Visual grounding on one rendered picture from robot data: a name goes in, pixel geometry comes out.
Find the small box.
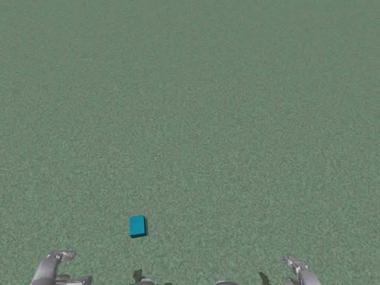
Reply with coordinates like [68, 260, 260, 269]
[129, 215, 146, 238]

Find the left robot hand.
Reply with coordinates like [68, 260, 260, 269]
[32, 250, 93, 285]

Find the right robot hand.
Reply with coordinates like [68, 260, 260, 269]
[283, 255, 322, 285]

